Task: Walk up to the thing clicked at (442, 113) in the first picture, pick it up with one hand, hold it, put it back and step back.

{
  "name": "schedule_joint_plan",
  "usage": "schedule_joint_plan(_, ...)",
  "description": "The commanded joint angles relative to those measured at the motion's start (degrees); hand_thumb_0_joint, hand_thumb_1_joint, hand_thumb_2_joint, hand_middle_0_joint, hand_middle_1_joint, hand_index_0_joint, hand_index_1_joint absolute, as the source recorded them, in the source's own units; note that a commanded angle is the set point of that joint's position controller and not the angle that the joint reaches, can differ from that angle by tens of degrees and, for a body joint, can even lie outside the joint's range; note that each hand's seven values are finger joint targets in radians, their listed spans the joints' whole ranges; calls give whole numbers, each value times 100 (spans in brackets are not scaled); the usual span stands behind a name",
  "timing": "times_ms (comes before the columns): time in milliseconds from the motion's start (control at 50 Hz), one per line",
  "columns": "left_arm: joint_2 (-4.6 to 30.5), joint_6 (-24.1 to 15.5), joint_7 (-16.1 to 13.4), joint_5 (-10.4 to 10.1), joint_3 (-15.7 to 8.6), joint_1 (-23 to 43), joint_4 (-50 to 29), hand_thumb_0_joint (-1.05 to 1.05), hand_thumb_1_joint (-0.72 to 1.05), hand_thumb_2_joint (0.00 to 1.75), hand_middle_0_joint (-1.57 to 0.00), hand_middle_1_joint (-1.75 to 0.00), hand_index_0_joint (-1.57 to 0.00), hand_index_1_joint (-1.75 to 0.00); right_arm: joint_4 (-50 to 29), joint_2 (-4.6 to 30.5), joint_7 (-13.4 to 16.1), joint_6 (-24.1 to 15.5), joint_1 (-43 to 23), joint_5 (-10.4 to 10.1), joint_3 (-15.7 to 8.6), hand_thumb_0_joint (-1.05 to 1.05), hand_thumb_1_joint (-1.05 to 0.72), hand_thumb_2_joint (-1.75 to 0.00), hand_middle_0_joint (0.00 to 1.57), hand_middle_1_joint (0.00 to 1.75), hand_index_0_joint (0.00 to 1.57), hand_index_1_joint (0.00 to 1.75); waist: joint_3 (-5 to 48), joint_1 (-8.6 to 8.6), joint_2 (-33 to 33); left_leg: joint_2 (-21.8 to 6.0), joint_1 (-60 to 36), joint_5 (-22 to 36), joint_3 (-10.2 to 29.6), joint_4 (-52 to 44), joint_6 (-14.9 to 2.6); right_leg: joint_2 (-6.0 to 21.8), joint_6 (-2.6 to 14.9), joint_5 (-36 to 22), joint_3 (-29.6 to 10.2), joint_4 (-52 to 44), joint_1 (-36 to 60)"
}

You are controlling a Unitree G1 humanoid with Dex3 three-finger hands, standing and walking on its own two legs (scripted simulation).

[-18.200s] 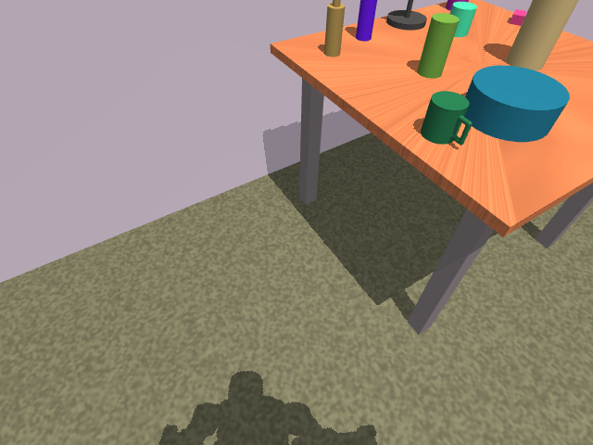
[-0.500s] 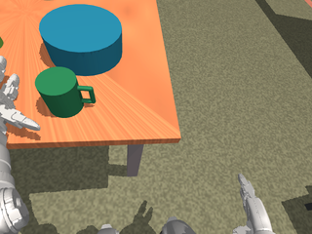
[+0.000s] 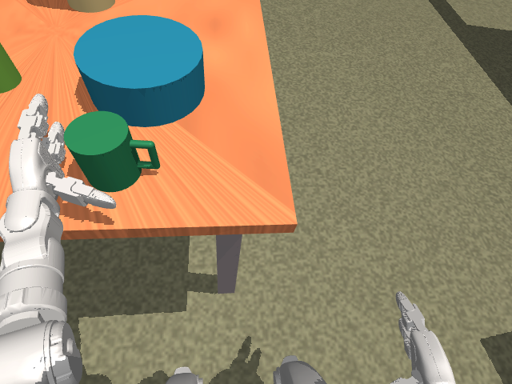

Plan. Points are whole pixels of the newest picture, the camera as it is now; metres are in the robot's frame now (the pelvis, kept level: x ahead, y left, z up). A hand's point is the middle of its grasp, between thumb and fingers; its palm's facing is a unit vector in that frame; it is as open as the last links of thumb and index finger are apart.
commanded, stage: rest palm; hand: left
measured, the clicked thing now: (118, 153) +0.47 +0.18 +0.06
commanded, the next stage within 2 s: close in 0.20 s
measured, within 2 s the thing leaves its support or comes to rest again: leaves its support in 1.46 s
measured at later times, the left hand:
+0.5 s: hand (98, 158) +0.46 +0.20 +0.07, palm faces +0.16 -0.99 +0.02, open 16.7 cm
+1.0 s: hand (100, 155) +0.47 +0.20 +0.07, palm faces +0.15 -0.99 +0.01, open 11.4 cm
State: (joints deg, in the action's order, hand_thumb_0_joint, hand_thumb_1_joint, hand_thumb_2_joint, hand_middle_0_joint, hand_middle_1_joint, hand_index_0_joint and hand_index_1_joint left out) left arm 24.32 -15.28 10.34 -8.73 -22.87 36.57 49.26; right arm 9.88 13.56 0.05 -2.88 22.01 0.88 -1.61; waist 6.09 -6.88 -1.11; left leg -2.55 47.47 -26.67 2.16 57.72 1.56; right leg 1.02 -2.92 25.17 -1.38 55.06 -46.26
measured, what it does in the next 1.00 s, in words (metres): stands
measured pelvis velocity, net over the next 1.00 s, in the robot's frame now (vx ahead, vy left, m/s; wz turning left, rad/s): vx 0.00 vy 0.01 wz -0.01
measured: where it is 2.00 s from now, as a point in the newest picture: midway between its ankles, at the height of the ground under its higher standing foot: outside the picture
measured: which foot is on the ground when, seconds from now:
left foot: down 0.00-1.00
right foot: down 0.00-1.00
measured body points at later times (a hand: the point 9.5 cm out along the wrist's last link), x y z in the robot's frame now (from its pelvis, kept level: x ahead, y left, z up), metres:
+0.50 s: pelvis +0.00 +0.00 +0.00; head +0.09 +0.02 +0.44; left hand +0.45 +0.26 +0.07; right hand +0.16 -0.25 -0.02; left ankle +0.01 +0.13 -0.68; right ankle +0.01 -0.15 -0.68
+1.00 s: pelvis +0.00 +0.01 +0.00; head +0.10 +0.02 +0.44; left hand +0.45 +0.26 +0.07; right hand +0.15 -0.25 -0.03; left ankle +0.01 +0.13 -0.68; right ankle +0.01 -0.15 -0.68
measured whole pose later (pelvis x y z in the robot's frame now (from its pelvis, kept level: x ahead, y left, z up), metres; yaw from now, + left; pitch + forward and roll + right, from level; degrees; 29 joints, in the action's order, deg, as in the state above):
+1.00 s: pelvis +0.00 +0.01 +0.00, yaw -1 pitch +17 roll -2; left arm 21.8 -17.7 4.8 -7.2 -20.7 38.2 51.7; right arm 5.2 13.2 -1.0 0.9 22.8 1.2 -2.8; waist 6.6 -7.2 -0.3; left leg -2.4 48.7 -27.2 1.3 58.5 1.1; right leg 1.1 -3.4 25.4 -2.3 55.7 -47.8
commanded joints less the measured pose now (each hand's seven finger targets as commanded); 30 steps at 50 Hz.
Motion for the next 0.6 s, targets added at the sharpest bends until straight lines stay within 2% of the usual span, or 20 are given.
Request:
schedule_joint_plan(0, 1446, -412, -90, 18, -103, 2566, -1175, 0, -60, 1, -6, -2, -7, -2, -1154, 904, 101, -311, -197, -3, -579, 0, 53, -5, 5, 5, 5, 5, 2557, -15, 823, 103, -1757, 1799, -189, -695, -130, -153, 317, -1680, 244, -643, 939)
schedule_joint_plan(20, 1497, -394, -136, 46, -173, 2525, -958, 0, -58, 1, -6, -2, -7, -2, -1039, 990, 104, -296, -55, 12, -715, 0, 53, -5, 5, 5, 5, 5, 2474, -67, 844, 104, -1723, 1764, -187, -680, -125, -150, 320, -1654, 243, -624, 890)
schedule_joint_plan(40, 1243, -368, -150, 76, -29, 2404, -791, 0, -57, 1, -7, -2, -7, -1, -935, 839, 76, -277, 147, 41, -539, 0, 54, -5, 5, 5, 5, 5, 2241, -87, 764, 94, -1662, 1709, -177, -692, -128, -168, 323, -1571, 258, -641, 766)
schedule_joint_plan(60, 1235, -367, -182, 63, -84, 2366, -742, 0, -57, 1, -6, -2, -7, -1, -1084, 924, 73, -263, 93, 39, -638, 0, 54, -5, 5, 5, 5, 5, 2265, -130, 665, 88, -1628, 1711, -159, -686, -130, -172, 323, -1571, 266, -640, 750)
schedule_joint_plan(80, 1360, -394, -239, 84, -104, 2474, -895, 0, -58, 1, -7, -2, -7, -1, -1089, 876, 64, -245, 133, 40, -585, 0, 54, -5, 5, 5, 5, 5, 2355, -59, 709, 121, -1539, 1656, -195, -677, -149, -154, 313, -1591, 234, -655, 933)
schedule_joint_plan(100, 1322, -401, -269, 66, -183, 2413, -699, 0, -61, 1, -9, 0, -9, -1, -1028, 801, 45, -234, 116, 35, -558, 0, 53, -5, 5, 5, 5, 5, 2232, -22, 634, 127, -1366, 1542, -190, -693, -153, -159, 313, -1500, 241, -647, 910)
schedule_joint_plan(120, 1214, -417, -291, 61, -72, 2440, -843, 0, -61, 0, -10, 0, -10, -1, -1200, 794, 28, -221, 90, 28, -542, 0, 53, -5, 5, 5, 5, 5, 2344, -26, 574, 133, -1393, 1490, -205, -717, -166, -163, 307, -1493, 237, -667, 1050)
schedule_joint_plan(140, 1279, -431, -351, 67, -156, 2409, -913, 0, -61, 1, -10, -1, -10, -1, -1320, 754, 18, -214, 21, 23, -521, 0, 53, -5, 5, 5, 5, 5, 2434, 37, 504, 155, -1331, 1401, -246, -695, -188, -157, 281, -1480, 201, -693, 1132)
schedule_joint_plan(200, 1044, -482, -436, 82, 38, 2468, -1068, 0, -61, 0, -11, -1, -10, -1, -1294, 767, 36, -204, 76, 30, -595, 0, 53, -5, 5, 5, 5, 5, 2460, -17, 570, 139, -1449, 1432, -230, -738, -165, -177, 291, -1497, 225, -652, 1061)
schedule_joint_plan(280, 878, -507, -477, 124, 142, 2206, -1106, 0, -61, 0, -12, -1, -11, -2, -1239, 756, 29, -146, 108, 33, -601, 0, 52, -5, 5, 5, 5, 5, 2576, 25, 652, 102, -1631, 2084, -194, -647, -139, -197, 318, -1926, 258, -531, 1052)
schedule_joint_plan(300, 707, -506, -469, 130, 256, 2120, -1119, 0, -61, 0, -20, -9, -19, -9, -1348, 656, 25, -145, 23, 26, -488, 0, 52, -5, 5, 5, 5, 5, 2641, 27, 532, 100, -1605, 2168, -197, -605, -165, -195, 294, -2067, 240, -533, 1134)
schedule_joint_plan(380, 1153, -565, -512, 153, 60, 2520, -1305, 0, -57, 12, -43, -27, -43, -26, -1447, 754, 41, -78, 32, 5, -557, 0, 52, -5, 5, 5, 5, 5, 2624, -9, 553, 115, -1477, 2057, -221, -629, -179, -174, 279, -2074, 184, -548, 1274)
schedule_joint_plan(420, 1120, -566, -589, 133, -22, 2439, -1028, 0, -56, 15, -47, -31, -48, -31, -1187, 840, 50, -41, 206, 5, -709, 0, 52, -5, 5, 5, 5, 5, 2171, -88, 517, 117, -1348, 1781, -227, -658, -177, -173, 287, -1803, 188, -568, 982)
schedule_joint_plan(440, 1064, -575, -612, 119, -80, 2386, -897, 0, -56, 17, -49, -33, -50, -33, -1307, 958, 55, -50, 233, 17, -828, 0, 52, -5, 5, 5, 5, 5, 2128, -170, 407, 101, -1404, 1736, -203, -677, -166, -183, 297, -1717, 210, -561, 863)
schedule_joint_plan(460, 1180, -622, -639, 180, -68, 2511, -1139, 0, -55, 16, -49, -33, -50, -32, -1321, 976, 34, -39, 231, 21, -849, 0, 52, -5, 5, 5, 5, 5, 2316, -150, 594, 104, -1529, 1756, -199, -668, -159, -186, 305, -1721, 211, -549, 816)
schedule_joint_plan(480, 1140, -619, -644, 206, -44, 2476, -901, 0, -52, 16, -50, -33, -51, -32, -1339, 950, 21, -27, 372, 31, -831, 0, 52, -5, 5, 5, 5, 5, 2152, -232, 531, 112, -1508, 1667, -204, -676, -159, -182, 304, -1632, 215, -568, 754)
schedule_joint_plan(500, 1182, -656, -617, 217, -10, 2677, -1080, 0, -51, 16, -50, -33, -51, -32, -1352, 849, 9, -26, 364, 32, -702, 0, 52, -4, 5, 5, 5, 5, 2205, -199, 609, 122, -1526, 1646, -205, -684, -148, -188, 302, -1635, 223, -571, 771)
schedule_joint_plan(540, 933, -668, -548, 193, 145, 2792, -1002, 0, -47, 19, -53, -36, -54, -35, -1432, 802, 0, -56, 393, 24, -684, 0, 52, -5, 5, 5, 5, 5, 2369, -314, 569, 100, -1692, 1758, -183, -636, -152, -186, 301, -1727, 225, -537, 730)
schedule_joint_plan(560, 905, -683, -501, 187, 206, 2840, -1023, 0, -46, 22, -55, -37, -56, -37, -1391, 613, -24, -52, 326, 20, -488, 0, 52, -5, 5, 5, 5, 5, 2396, -223, 768, 103, -1698, 1921, -185, -618, -130, -172, 317, -1790, 226, -504, 748)
schedule_joint_plan(580, 993, -682, -455, 187, 207, 2933, -1135, 0, -43, 23, -57, -39, -58, -39, -1457, 590, -33, -49, 289, 23, -429, 0, 52, -5, 5, 5, 5, 5, 2692, -164, 876, 103, -1812, 2106, -190, -574, -124, -162, 316, -1915, 219, -484, 856)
